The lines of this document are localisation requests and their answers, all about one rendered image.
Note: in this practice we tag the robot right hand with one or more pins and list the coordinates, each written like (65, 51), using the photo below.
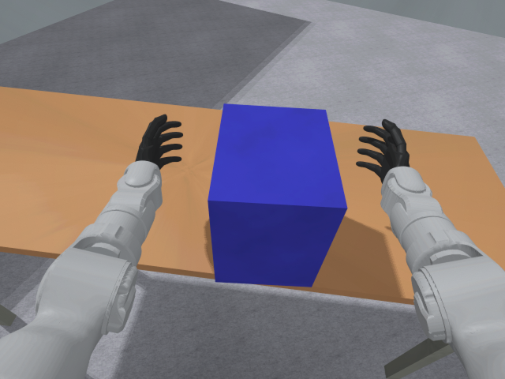
(394, 150)

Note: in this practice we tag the robot left forearm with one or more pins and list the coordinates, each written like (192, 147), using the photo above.
(123, 225)

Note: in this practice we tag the table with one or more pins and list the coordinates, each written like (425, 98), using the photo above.
(61, 156)

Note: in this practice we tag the robot left upper arm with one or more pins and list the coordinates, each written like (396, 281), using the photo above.
(87, 295)

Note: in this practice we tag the robot right upper arm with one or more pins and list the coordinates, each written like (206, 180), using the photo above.
(462, 303)

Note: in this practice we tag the robot right forearm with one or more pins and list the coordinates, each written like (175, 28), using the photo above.
(418, 222)

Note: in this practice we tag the carton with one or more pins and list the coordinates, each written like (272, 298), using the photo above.
(276, 198)

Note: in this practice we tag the robot left hand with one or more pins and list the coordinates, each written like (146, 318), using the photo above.
(150, 148)

